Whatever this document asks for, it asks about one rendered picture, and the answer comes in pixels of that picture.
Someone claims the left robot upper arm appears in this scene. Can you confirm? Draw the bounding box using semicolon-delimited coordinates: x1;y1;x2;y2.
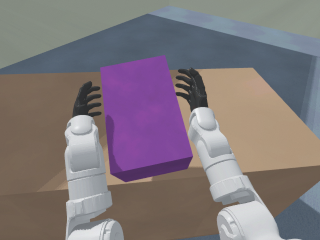
68;218;124;240

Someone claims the carton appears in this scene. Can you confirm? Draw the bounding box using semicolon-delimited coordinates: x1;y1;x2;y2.
100;55;193;182

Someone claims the pedestal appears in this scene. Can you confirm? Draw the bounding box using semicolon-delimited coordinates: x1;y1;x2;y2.
0;67;320;240

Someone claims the right robot upper arm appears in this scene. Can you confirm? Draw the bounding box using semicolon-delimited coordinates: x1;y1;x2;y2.
217;200;301;240

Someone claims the robot left forearm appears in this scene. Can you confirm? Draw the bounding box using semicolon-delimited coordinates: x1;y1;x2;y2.
64;115;113;240

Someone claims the left robot hand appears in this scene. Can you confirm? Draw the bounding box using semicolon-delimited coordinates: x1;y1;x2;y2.
72;81;102;117

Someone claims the robot right forearm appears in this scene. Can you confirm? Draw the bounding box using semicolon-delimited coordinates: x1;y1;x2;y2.
188;107;280;235

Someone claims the right robot hand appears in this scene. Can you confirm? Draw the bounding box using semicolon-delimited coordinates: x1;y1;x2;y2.
175;67;209;112

